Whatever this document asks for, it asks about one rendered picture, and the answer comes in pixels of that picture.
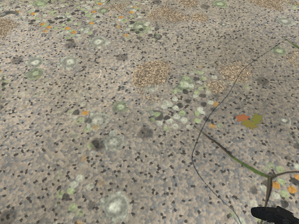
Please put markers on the robot right hand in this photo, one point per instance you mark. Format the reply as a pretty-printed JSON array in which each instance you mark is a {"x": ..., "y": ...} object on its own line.
[{"x": 277, "y": 215}]

